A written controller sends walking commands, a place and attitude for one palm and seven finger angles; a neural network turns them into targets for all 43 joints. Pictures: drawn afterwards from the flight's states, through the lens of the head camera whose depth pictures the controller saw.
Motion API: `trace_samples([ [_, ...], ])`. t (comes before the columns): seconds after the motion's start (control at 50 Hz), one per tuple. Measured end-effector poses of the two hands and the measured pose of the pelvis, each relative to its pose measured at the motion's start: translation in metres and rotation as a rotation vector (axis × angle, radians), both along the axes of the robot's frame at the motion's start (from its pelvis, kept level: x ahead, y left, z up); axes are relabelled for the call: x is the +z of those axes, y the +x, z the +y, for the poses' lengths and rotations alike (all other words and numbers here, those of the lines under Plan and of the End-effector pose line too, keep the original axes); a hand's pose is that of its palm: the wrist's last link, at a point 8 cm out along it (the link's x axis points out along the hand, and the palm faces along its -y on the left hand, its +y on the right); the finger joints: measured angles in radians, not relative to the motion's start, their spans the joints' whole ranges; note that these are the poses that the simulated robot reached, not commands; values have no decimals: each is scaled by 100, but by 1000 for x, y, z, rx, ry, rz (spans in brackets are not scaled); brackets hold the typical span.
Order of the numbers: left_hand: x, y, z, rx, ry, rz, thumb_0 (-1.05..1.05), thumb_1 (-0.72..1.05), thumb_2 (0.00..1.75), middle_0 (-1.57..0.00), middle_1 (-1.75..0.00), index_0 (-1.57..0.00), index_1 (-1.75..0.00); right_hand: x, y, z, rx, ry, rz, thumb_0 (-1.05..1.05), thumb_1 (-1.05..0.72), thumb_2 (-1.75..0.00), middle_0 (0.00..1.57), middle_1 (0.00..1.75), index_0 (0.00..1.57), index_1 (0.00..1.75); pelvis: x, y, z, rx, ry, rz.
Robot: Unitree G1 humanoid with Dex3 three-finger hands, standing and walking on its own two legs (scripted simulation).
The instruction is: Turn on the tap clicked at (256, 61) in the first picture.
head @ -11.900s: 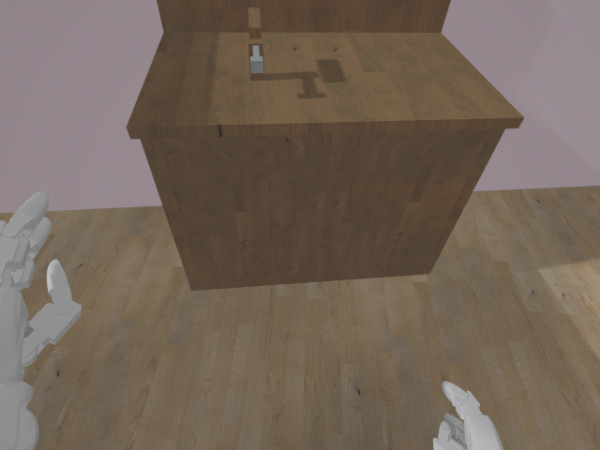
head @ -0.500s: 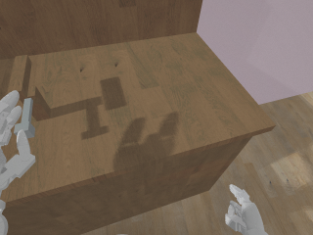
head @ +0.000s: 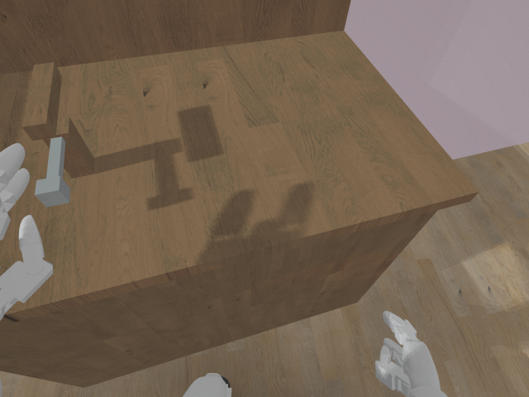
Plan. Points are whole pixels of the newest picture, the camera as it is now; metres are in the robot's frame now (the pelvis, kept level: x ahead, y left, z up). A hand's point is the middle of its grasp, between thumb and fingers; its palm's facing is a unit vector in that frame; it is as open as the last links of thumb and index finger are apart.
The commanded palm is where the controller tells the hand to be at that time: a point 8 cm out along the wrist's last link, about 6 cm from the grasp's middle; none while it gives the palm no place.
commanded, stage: shuffle to correct the standing spot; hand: left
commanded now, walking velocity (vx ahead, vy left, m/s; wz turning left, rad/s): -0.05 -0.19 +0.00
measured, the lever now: (53, 191) +0.33 +0.31 +0.12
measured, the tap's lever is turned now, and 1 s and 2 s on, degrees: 0 0 0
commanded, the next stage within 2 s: come to a stop and stand still in 0.90 s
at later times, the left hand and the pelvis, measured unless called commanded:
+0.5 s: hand (65, 241) +0.24 +0.23 +0.17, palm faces +0.35 -0.86 -0.36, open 7.4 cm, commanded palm +0.18 +0.27 +0.19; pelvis +0.03 -0.01 +0.01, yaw +0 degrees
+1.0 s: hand (54, 259) +0.22 +0.23 +0.18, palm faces +0.31 -0.85 -0.43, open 7.4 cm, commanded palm +0.16 +0.28 +0.19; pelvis +0.01 +0.00 +0.00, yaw +0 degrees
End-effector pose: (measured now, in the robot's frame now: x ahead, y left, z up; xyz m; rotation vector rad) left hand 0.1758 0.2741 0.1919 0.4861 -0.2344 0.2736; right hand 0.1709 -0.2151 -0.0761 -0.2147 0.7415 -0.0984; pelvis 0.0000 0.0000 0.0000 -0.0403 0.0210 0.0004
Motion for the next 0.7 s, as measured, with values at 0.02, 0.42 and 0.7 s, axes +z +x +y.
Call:
trace_samples([
  [0.02, -1, -1, 2, 9, -4, 5, 1, 89, 90, -21, -30, -21, -30, 0, -3, 1, 1, 0, 3, 1, -90, -90, 20, 30, 20, 30, 0, 0, 0, 1, 0, -2],
  [0.42, -6, 19, -7, 39, -88, -11, 1, 89, 90, -21, -30, -21, -30, 12, 15, -20, -16, 0, -46, 1, -90, -90, 20, 30, 20, 30, 3, 18, -8, 5, 4, -33],
  [0.7, 1, 35, -15, 4, -22, 21, 2, 89, 90, -21, -30, -21, -30, 9, 40, -16, 13, 6, -18, 1, -90, -90, 20, 30, 20, 30, 6, 31, -12, -3, 6, -3],
])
